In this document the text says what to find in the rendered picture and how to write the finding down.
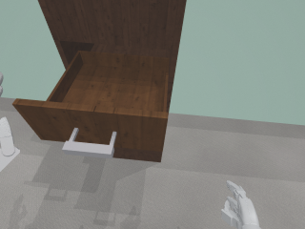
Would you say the cabinet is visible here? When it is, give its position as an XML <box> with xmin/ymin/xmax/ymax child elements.
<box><xmin>38</xmin><ymin>0</ymin><xmax>187</xmax><ymax>162</ymax></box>

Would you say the handle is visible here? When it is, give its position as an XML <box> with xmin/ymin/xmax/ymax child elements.
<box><xmin>62</xmin><ymin>128</ymin><xmax>117</xmax><ymax>159</ymax></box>

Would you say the drawer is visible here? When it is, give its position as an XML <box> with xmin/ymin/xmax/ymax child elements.
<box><xmin>12</xmin><ymin>51</ymin><xmax>170</xmax><ymax>152</ymax></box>

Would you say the robot right hand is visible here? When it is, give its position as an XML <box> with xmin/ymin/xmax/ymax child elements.
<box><xmin>221</xmin><ymin>180</ymin><xmax>259</xmax><ymax>229</ymax></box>

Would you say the robot left hand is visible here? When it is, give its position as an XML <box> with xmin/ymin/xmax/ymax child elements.
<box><xmin>0</xmin><ymin>72</ymin><xmax>20</xmax><ymax>172</ymax></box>

